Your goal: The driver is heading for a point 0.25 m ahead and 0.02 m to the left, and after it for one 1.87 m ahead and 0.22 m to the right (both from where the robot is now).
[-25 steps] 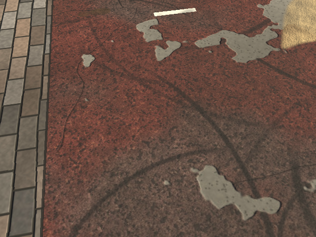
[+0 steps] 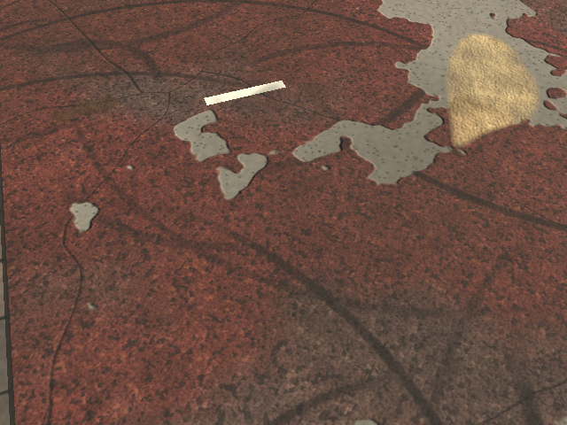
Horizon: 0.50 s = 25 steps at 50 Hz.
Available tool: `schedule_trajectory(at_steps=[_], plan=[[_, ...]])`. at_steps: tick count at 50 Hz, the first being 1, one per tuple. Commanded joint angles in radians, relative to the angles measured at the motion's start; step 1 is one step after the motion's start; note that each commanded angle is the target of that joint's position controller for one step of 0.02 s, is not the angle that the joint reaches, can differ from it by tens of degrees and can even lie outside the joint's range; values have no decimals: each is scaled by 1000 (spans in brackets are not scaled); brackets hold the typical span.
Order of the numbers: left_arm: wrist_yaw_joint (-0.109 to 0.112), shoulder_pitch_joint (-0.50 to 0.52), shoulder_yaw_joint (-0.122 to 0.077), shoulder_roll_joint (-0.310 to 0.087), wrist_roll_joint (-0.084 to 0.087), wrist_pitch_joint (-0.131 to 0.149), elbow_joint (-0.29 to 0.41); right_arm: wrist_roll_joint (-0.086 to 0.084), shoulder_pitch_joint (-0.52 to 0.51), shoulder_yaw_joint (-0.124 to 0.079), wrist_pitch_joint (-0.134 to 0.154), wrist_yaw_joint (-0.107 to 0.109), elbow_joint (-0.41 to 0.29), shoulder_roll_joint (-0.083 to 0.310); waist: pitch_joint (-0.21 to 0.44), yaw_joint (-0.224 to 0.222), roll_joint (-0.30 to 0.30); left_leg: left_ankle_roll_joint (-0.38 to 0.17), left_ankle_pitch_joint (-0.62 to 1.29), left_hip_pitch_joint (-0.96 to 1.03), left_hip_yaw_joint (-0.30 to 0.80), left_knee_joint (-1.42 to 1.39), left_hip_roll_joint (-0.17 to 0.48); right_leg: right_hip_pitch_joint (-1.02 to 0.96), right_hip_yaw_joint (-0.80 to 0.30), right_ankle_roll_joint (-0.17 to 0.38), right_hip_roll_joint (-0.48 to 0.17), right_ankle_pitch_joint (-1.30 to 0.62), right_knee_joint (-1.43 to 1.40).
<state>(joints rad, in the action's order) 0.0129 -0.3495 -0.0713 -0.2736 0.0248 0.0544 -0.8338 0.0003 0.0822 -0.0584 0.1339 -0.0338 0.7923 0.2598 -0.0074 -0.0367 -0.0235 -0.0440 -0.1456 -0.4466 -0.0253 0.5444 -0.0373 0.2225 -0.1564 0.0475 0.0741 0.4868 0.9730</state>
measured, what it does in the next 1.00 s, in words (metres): walks ahead: right foot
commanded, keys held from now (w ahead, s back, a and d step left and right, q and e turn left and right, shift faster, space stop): no key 1.00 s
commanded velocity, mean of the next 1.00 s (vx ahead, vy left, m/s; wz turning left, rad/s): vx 0.12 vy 0.00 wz -0.04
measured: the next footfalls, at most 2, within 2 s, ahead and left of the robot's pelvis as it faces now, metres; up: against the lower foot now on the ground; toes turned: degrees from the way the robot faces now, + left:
right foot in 0.36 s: +0.28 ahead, -0.13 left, +0.00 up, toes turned +0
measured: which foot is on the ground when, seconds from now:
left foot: down 0.00-1.00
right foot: up 0.00-0.34, down 0.36-1.00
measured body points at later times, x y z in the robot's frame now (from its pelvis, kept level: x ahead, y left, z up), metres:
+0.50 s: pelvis +0.17 -0.01 +0.01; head +0.19 -0.02 +0.46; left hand +0.35 +0.23 -0.09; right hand +0.24 -0.28 -0.13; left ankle +0.10 +0.11 -0.72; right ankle +0.23 -0.13 -0.72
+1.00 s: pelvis +0.17 -0.02 +0.01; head +0.19 -0.02 +0.46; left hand +0.30 +0.23 -0.12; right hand +0.19 -0.28 -0.14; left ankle +0.10 +0.11 -0.72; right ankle +0.24 -0.13 -0.72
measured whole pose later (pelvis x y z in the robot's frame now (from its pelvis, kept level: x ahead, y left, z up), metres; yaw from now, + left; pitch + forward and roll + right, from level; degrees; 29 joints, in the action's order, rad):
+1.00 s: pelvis +0.17 -0.02 +0.01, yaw -1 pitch -1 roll +0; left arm 0.03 -0.10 -0.06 -0.22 0.00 -0.01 -0.97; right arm 0.01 0.26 -0.02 0.00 0.03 1.05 0.23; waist -0.04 0.02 0.00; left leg 0.01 -0.40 -0.10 -0.01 0.52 0.02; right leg 0.34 0.00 0.02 0.02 0.19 0.55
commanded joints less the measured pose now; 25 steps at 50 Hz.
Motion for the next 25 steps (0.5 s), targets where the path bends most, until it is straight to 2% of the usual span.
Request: schedule_trajectory(at_steps=[1,2,3,5,6,8,11,14,16,17,18,19,20,21,22,24,25], plan=[[1,61,-17,-133,4,31,103,-2,181,-34,-15,4,-6,128,77,107,89,-190,-203,525,549,-276,358,539,15,-1,-95,-66,328],[2,97,-19,-123,-15,31,114,8,129,-24,-18,4,-10,109,17,79,63,-189,41,401,448,-284,326,502,38,-11,-123,-107,266],[4,81,-24,-116,-24,26,112,17,110,-16,-15,5,-11,93,26,47,82,-178,267,340,366,-278,298,430,44,-18,-150,-122,217],[6,36,-18,-69,-23,14,99,18,115,-8,-11,4,10,82,57,18,105,-179,585,294,242,-268,261,347,72,-42,-152,-115,122],[9,39,-12,-49,-24,9,102,17,118,-10,-10,8,21,96,65,12,111,-184,683,286,200,-269,255,335,85,-54,-149,-139,60],[11,74,1,-23,-27,1,112,12,112,-18,-22,21,34,131,91,11,115,-182,755,278,132,-271,240,296,105,-70,-148,-232,-84],[6,141,7,-24,-23,-5,114,1,130,-21,-46,33,54,150,112,40,122,-154,699,271,68,-278,209,205,133,-73,-124,-410,-258],[1,208,2,-43,-24,-9,126,-3,162,-16,-63,34,81,148,94,66,119,-147,594,313,86,-256,225,186,127,-63,-111,-440,-358],[-2,226,-2,-55,-28,-6,132,-9,153,-15,-73,35,90,148,78,60,121,-138,528,331,110,-215,237,161,130,-42,-104,-422,-428],[-4,208,-4,-56,-32,-3,125,-16,138,-12,-77,37,92,144,75,39,113,-118,475,324,113,-178,227,109,140,-25,-95,-470,-506],[-2,184,-12,-76,-40,0,113,-17,160,-7,-78,37,101,130,82,29,87,-83,403,311,112,-134,193,28,126,-3,-102,-596,-588],[6,151,-24,-133,-50,1,109,4,190,2,-70,38,99,105,133,39,25,-36,292,254,83,-62,143,-110,42,32,-193,-929,-548],[13,149,-28,-159,-52,-10,109,23,302,14,-59,32,117,62,206,100,-98,14,-18,116,49,5,81,-302,-59,128,-311,-1149,-469],[11,148,-7,-72,-45,-24,99,18,304,26,-65,35,129,36,251,78,-141,48,-228,97,40,38,72,-301,-111,195,-357,-1050,-474],[5,176,4,-32,-36,-32,95,11,250,23,-81,38,119,58,214,74,-125,58,-256,107,46,10,80,-231,-124,185,-332,-882,-504],[-9,279,2,-53,-35,-39,111,12,213,19,-121,48,119,87,123,96,-84,53,-151,175,42,-90,83,-63,-49,104,-242,-607,-523],[-15,299,-3,-66,-34,-37,116,14,212,13,-133,50,128,115,75,88,-59,44,-139,168,38,-101,80,-29,0,70,-195,-559,-514]])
